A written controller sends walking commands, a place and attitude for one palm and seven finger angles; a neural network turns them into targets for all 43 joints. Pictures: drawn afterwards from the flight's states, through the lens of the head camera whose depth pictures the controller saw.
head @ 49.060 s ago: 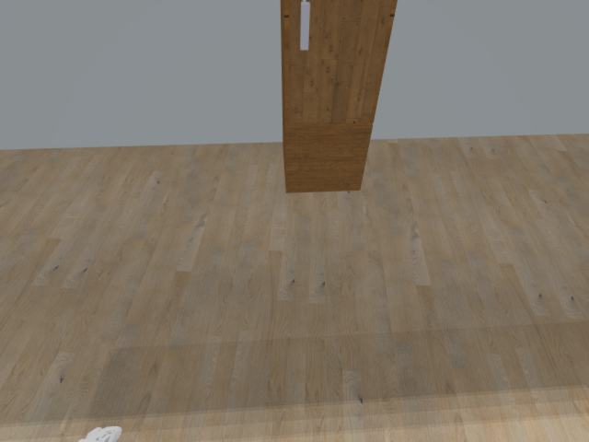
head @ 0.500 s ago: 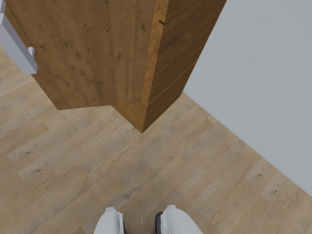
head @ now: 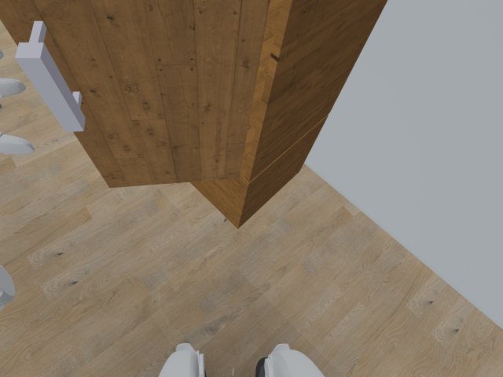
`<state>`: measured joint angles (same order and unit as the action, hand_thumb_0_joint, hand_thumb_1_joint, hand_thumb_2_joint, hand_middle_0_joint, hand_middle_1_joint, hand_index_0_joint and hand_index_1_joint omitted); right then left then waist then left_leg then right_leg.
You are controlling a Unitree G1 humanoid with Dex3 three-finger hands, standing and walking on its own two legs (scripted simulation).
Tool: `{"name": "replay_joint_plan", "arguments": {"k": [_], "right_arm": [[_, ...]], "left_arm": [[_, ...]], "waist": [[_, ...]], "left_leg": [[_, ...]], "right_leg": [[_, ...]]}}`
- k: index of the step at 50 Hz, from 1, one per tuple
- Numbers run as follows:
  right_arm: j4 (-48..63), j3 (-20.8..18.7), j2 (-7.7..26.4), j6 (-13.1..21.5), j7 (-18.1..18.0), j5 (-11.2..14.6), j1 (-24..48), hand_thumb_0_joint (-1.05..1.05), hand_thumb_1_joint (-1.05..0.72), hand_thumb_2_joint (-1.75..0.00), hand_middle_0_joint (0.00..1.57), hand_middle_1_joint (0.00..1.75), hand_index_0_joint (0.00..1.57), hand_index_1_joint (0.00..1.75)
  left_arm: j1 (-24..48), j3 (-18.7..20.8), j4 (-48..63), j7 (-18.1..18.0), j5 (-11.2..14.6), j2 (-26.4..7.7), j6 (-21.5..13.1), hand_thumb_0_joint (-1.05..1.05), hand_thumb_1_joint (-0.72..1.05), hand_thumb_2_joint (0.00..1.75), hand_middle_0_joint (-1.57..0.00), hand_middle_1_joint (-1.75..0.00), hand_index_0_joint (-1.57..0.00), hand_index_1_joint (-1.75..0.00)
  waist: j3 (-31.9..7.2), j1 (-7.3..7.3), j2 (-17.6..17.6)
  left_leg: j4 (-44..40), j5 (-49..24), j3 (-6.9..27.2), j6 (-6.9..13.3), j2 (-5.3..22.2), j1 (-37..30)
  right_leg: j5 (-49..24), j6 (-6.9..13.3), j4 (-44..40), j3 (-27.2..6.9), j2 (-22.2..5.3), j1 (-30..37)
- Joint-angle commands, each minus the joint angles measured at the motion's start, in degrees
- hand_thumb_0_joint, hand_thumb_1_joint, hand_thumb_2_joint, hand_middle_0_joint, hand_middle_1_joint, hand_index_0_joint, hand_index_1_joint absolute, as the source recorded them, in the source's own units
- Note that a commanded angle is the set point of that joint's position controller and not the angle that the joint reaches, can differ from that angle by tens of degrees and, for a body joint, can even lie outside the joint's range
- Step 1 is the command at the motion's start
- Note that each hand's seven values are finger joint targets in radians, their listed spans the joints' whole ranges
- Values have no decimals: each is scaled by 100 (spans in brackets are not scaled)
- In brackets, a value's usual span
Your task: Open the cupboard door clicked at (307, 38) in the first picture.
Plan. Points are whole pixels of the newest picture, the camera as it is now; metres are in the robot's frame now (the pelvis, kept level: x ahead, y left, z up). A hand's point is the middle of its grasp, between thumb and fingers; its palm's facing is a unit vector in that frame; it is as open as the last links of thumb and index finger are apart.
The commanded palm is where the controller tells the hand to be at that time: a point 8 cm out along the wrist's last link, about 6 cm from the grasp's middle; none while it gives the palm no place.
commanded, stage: move the hooked fingers beside the handle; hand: left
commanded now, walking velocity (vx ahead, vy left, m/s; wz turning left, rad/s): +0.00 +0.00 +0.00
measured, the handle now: (58, 80) +0.53 +0.26 +0.10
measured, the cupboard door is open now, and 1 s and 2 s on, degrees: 52 52 53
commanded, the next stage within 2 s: slide the fingers in behind the handle in 0.18 s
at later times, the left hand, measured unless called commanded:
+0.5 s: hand (5, 113) +0.46 +0.31 +0.11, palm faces +0.08 -1.00 +0.01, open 14.0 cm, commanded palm +0.44 +0.35 +0.10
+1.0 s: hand (35, 108) +0.47 +0.28 +0.10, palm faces +0.08 -1.00 +0.00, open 14.0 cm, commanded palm +0.45 +0.32 +0.10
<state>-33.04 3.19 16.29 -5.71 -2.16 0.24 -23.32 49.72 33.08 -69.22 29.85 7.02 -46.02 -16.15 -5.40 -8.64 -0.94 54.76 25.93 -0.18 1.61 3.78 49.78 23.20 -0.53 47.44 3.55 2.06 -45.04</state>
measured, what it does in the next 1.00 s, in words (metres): stands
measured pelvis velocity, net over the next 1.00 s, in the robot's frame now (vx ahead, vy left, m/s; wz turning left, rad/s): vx -0.01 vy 0.00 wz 0.00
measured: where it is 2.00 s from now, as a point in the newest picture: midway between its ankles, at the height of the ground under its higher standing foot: outside the picture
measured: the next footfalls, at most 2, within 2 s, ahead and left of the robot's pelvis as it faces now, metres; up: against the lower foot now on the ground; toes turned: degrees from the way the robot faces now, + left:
none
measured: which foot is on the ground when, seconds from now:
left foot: down 0.00-1.00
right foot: down 0.00-1.00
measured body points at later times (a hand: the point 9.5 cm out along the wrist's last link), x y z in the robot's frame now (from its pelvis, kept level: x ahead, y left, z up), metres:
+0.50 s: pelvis -0.02 -0.01 +0.00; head +0.11 +0.03 +0.43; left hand +0.45 +0.36 +0.11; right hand -0.01 -0.29 -0.10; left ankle -0.01 +0.09 -0.69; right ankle -0.01 -0.13 -0.69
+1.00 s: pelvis -0.01 +0.00 +0.00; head +0.11 +0.03 +0.44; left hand +0.46 +0.33 +0.10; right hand +0.00 -0.27 -0.10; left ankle -0.01 +0.09 -0.69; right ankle -0.01 -0.13 -0.69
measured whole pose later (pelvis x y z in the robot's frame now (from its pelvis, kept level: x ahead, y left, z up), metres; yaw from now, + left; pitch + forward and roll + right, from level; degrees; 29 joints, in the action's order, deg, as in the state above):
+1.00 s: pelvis -0.01 +0.00 +0.00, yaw +0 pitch +19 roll -4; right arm -34.1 2.9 15.6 -4.7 -1.9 0.3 -23.9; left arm 48.4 28.8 -66.1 23.7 7.4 -38.8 -17.1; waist -5.8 -8.7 -1.2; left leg 54.4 25.4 -0.7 1.7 3.5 48.5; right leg 23.0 -0.5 48.0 3.0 1.8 -44.3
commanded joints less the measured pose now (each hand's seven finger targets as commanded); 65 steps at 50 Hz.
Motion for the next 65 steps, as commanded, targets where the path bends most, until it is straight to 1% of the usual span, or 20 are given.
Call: {"name": "replay_joint_plan", "arguments": {"k": [1, 8, 9, 11, 14, 17, 21, 27, 28, 32, 33, 35, 39, 46, 48, 51, 55, 58, 61, 65], "right_arm": [[201, -447, 1192, 85, -104, -7, -974, 0, -90, -90, 20, 30, 20, 30], [233, -421, 1184, 115, -136, 15, -859, 0, -90, -90, 20, 30, 20, 30], [207, -404, 1165, 122, -134, 19, -839, 0, -90, -90, 20, 30, 20, 30], [178, -394, 1193, 144, -173, 28, -822, 0, -90, -90, 20, 30, 20, 30], [152, -393, 1219, 191, -220, 39, -822, 0, -90, -90, 20, 30, 20, 30], [167, -370, 1185, 208, -208, 21, -856, 0, -90, -90, 20, 30, 20, 30], [165, -337, 1194, 197, -229, 62, -829, 0, -90, -90, 20, 30, 20, 30], [168, -351, 1191, 234, -235, 21, -898, 0, -90, -90, 20, 30, 20, 30], [154, -353, 1172, 232, -221, 26, -902, 0, -90, -90, 20, 30, 20, 30], [139, -384, 1182, 239, -182, -7, -956, 0, -90, -90, 20, 30, 20, 30], [135, -382, 1164, 225, -180, 11, -924, 0, -90, -90, 20, 30, 20, 30], [114, -389, 1144, 220, -160, 9, -928, 0, -90, -90, 20, 30, 20, 30], [154, -426, 1119, 205, -122, -7, -959, 0, -90, -90, 20, 30, 20, 30], [164, -445, 1081, 203, -72, -4, -913, 0, -90, -90, 20, 30, 20, 30], [162, -456, 1062, 203, -59, -14, -895, 0, -90, -90, 20, 30, 20, 30], [162, -461, 1070, 206, -58, -6, -889, 0, -90, -90, 20, 30, 20, 30], [150, -478, 1035, 224, -39, -18, -837, 0, -90, -90, 20, 30, 20, 30], [107, -487, 1009, 235, -38, -12, -816, 0, -90, -90, 20, 30, 20, 30], [130, -488, 1004, 230, -34, -4, -787, 0, -90, -90, 20, 30, 20, 30], [120, -480, 977, 257, -25, -5, -747, 0, -90, -90, 20, 30, 20, 30]], "left_arm": [[2047, 127, 1115, 27, 194, -1785, -370, 0, -50, 30, -30, -120, -30, -120], [2239, 176, 1283, -10, 190, -1933, -471, 0, -50, 30, -30, -120, -30, -120], [2317, 30, 1197, -8, 186, -1764, -482, 0, -50, 30, -30, -120, -30, -120], [2509, 58, 1083, -40, 165, -1884, -500, 0, -50, 30, -30, -120, -30, -120], [2590, 199, 1002, -15, 150, -2141, -516, 0, -50, 30, -30, -120, -30, -120], [2402, 77, 972, 57, 185, -1914, -504, 0, -50, 30, -30, -120, -30, -120], [2430, -11, 669, 66, 164, -1924, -310, 0, -50, 30, -30, -120, -30, -120], [2629, 125, 1025, -114, 137, -2066, -463, 0, -50, 30, -30, -120, -30, -120], [2745, 26, 1118, -138, 130, -1946, -492, 0, -50, 30, -30, -120, -30, -120], [2406, 127, 1089, -190, 175, -1874, -517, 0, -50, 30, -30, -120, -30, -120], [2502, 24, 1249, -196, 165, -1780, -515, 0, -50, 30, -30, -120, -30, -120], [2426, -133, 1173, -216, 169, -1523, -436, 0, -50, 30, -30, -120, -30, -120], [2260, -115, 1497, -341, 222, -1350, -416, 0, -50, 30, -30, -120, -30, -120], [2104, -234, 1420, -586, 199, -1033, -421, 0, -50, 30, -30, -120, -30, -120], [2155, -296, 1597, -645, 170, -946, -483, 0, -50, 30, -30, -120, -30, -120], [2084, -227, 1526, -692, 206, -957, -517, 0, -50, 30, -30, -120, -30, -120], [2136, -326, 1798, -720, 228, -750, -581, 0, -50, 30, -30, -120, -30, -120], [2217, -458, 1820, -769, 256, -538, -570, 0, -50, 30, -30, -120, -30, -120], [2045, -437, 1706, -820, 281, -479, -511, 0, -50, 30, -30, -120, -30, -120], [2228, -538, 1740, -937, 212, -396, -540, 0, -50, 30, -30, -120, -30, -120]], "waist": [[-2458, 9, -1038], [-2483, 49, -1270], [-2369, -26, -1245], [-2166, -108, -1036], [-2373, -73, -1067], [-2561, 4, -1226], [-2154, -74, -871], [-2452, -34, -1031], [-2563, -79, -1235], [-2683, 22, -1101], [-2718, 2, -1313], [-2525, -27, -1227], [-2747, 52, -1220], [-2302, 23, -997], [-2453, 45, -1205], [-2409, 31, -832], [-2648, 95, -1130], [-2549, 19, -1039], [-2482, 51, -742], [-2369, 38, -872]], "left_leg": [[-471, -3298, 368, -53, -103, -2614], [-483, -3019, 324, -45, -153, -2502], [-479, -2838, 330, -41, -145, -2492], [-514, -2366, 327, 3, -147, -2210], [-494, -2260, 320, 16, -169, -2122], [-466, -2459, 310, 1, -178, -2266], [-498, -1885, 258, 64, -179, -1691], [-480, -2089, 299, 39, -161, -1932], [-482, -2129, 298, 18, -150, -2104], [-485, -2356, 336, 3, -135, -2227], [-505, -2480, 336, -22, -121, -2385], [-530, -2432, 335, -24, -118, -2380], [-562, -2843, 370, -54, -109, -2674], [-623, -2735, 316, -38, -123, -2451], [-605, -2920, 339, -74, -107, -2687], [-618, -2843, 334, -58, -112, -2520], [-594, -3098, 343, -88, -118, -2773], [-585, -3164, 343, -75, -107, -2804], [-621, -2940, 297, -38, -143, -2550], [-644, -2691, 295, -30, -173, -2495]], "right_leg": [[-2098, 152, -258, -10, 246, 456], [-2037, 167, -235, -77, 217, 520], [-1893, 163, -257, -71, 226, 391], [-1641, 146, -304, -100, 217, 394], [-1656, 155, -288, -153, 194, 573], [-1760, 182, -244, -142, 203, 577], [-1472, 119, -333, -184, 179, 590], [-1513, 155, -263, -174, 192, 551], [-1496, 139, -260, -168, 190, 437], [-1614, 174, -218, -111, 220, 523], [-1675, 157, -229, -106, 201, 444], [-1613, 147, -280, -77, 204, 357], [-1820, 158, -270, -30, 215, 452], [-1872, 151, -299, -42, 204, 495], [-1878, 163, -273, -35, 203, 410], [-1961, 152, -273, -40, 201, 600], [-2055, 168, -247, -46, 186, 617], [-2135, 149, -274, -59, 182, 580], [-2192, 142, -287, -65, 174, 816], [-2044, 149, -301, -92, 156, 751]]}}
